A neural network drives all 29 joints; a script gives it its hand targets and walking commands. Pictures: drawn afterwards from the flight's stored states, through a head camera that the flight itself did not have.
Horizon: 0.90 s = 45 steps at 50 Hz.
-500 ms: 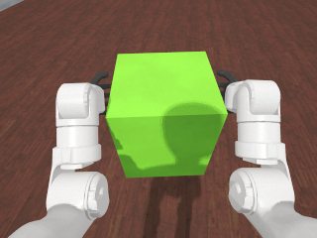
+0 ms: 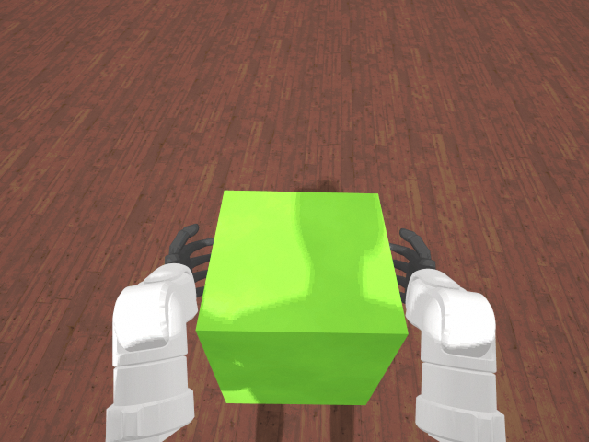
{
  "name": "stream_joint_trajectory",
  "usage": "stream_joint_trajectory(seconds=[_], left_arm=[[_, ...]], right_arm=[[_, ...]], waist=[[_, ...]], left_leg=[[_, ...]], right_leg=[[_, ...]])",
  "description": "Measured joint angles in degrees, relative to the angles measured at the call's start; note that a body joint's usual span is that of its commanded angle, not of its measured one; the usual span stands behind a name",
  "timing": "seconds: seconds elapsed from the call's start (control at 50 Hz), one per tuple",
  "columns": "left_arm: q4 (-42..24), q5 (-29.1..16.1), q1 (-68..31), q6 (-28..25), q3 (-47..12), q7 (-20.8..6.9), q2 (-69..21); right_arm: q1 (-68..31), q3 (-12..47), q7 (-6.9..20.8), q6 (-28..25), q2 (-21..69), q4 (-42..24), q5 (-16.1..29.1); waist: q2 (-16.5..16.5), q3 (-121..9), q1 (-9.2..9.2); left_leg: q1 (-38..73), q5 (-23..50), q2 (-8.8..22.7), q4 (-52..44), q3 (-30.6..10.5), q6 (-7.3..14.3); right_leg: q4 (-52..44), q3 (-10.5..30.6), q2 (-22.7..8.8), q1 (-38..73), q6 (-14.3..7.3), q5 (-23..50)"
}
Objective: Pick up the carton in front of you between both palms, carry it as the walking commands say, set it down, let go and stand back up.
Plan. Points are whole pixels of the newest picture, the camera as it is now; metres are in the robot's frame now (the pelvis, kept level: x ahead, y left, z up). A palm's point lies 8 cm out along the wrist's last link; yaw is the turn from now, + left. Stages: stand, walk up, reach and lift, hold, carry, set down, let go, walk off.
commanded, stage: carry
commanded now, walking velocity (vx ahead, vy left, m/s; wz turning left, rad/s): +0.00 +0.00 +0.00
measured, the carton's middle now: (298, 303) +0.32 +0.00 -0.01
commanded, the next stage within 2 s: none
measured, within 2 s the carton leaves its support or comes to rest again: neither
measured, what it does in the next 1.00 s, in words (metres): walks ahead: right foot, then left foot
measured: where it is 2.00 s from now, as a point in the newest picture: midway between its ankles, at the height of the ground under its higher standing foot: outside the picture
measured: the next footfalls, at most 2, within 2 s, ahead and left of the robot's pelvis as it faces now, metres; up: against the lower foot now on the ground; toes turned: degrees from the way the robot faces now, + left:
right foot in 0.20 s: +0.28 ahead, -0.11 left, +0.00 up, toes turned +19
left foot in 0.36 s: +0.19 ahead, +0.10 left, +0.00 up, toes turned +8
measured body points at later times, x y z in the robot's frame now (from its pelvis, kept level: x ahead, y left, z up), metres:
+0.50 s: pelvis +0.23 -0.01 -0.01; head +0.18 -0.02 +0.44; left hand +0.49 +0.16 +0.08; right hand +0.51 -0.15 +0.09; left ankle +0.15 +0.10 -0.74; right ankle +0.24 -0.10 -0.74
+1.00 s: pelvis +0.23 +0.00 -0.01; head +0.19 -0.01 +0.43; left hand +0.50 +0.16 +0.03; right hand +0.52 -0.14 +0.03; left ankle +0.15 +0.10 -0.74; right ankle +0.24 -0.11 -0.74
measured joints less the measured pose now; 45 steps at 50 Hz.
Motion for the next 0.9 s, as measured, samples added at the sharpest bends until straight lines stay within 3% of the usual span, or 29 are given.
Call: stream_joint_trajectory(seconds=[0.1, 0.2, 0.24, 0.28, 0.34, 0.4, 0.48, 0.62, 0.9], left_arm=[[-10.5, 0.8, 8.2, -1.6, -4.3, -0.1, -2.4], [-14.2, 1.6, 12.0, -0.7, -7.2, -0.4, -1.4], [-12.6, 2.2, 12.4, -0.6, -7.9, -0.7, -1.4], [-9.9, 2.4, 12.2, -0.1, -8.0, -0.9, -1.4], [-7.7, 2.4, 12.9, 0.8, -7.7, -0.9, -1.3], [-7.7, 2.2, 14.0, 1.0, -7.5, -1.0, -1.1], [-7.7, 1.9, 13.7, 1.0, -6.8, -1.0, -1.1], [-2.9, 2.8, 12.5, -1.0, -6.2, -1.3, -1.0], [3.9, 5.3, 15.0, -11.7, -7.0, -3.1, -0.9]], right_arm=[[8.0, 2.4, 0.6, -0.8, -0.1, -10.6, 1.8], [10.8, 4.7, 1.6, -0.1, -0.7, -13.1, 1.0], [11.1, 4.4, 2.0, 0.5, -0.8, -12.1, 0.6], [11.6, 3.9, 2.0, 1.3, -0.9, -10.6, 0.1], [12.4, 4.5, 2.0, 2.3, -1.0, -8.6, -0.5], [12.8, 5.3, 2.0, 2.7, -1.0, -8.0, -0.9], [12.2, 5.7, 2.0, 2.7, -1.0, -7.6, -1.3], [11.2, 4.8, 2.7, 0.1, -0.9, -2.5, -2.2], [13.9, 5.8, 4.0, -10.7, -1.2, 4.4, -4.0]], waist=[[0.4, 0.2, -0.77], [-0.2, -3.4, -0.49], [1.7, -5.3, -0.08], [2.5, -6.3, 0.38], [1.9, -7.0, 0.96], [1.8, -7.4, 1.63], [1.3, -9.3, 1.76], [0.5, -11.0, 1.3], [0.8, -8.4, 0.95]], left_leg=[[6.9, -3.3, 0.8, -3.2, -0.6, -0.9], [12.8, -11.8, 1.3, 2.0, -0.6, -3.3], [11.6, -15.0, 3.0, 9.6, -1.6, -4.6], [8.6, -18.9, 2.9, 16.3, -4.2, -5.7], [6.5, -19.7, 2.1, 12.1, -4.9, -5.8], [8.0, -7.4, 2.8, 4.9, -3.8, -5.3], [9.9, -10.6, 2.5, 4.6, -3.4, -4.3], [9.8, -12.3, 1.8, 6.5, -3.0, -4.3], [8.7, -14.4, 1.6, 9.1, -2.5, -3.4]], right_leg=[[-16.7, -1.5, -1.0, -4.9, 1.2, 6.7], [-35.3, -6.6, -0.3, 0.3, 0.8, 26.4], [-33.7, -8.1, 0.6, 2.2, -3.2, 21.2], [-32.2, -8.6, 0.7, 3.4, -4.6, 17.1], [-33.5, -8.6, 0.0, 6.1, -3.5, 16.0], [-33.3, -8.4, 0.0, 8.4, -3.3, 14.2], [-31.3, -8.3, -0.6, 9.1, -2.4, 11.3], [-27.1, -7.5, -1.8, 8.0, -1.2, 8.4], [-24.3, -6.7, -2.5, 6.8, -1.0, 6.6]])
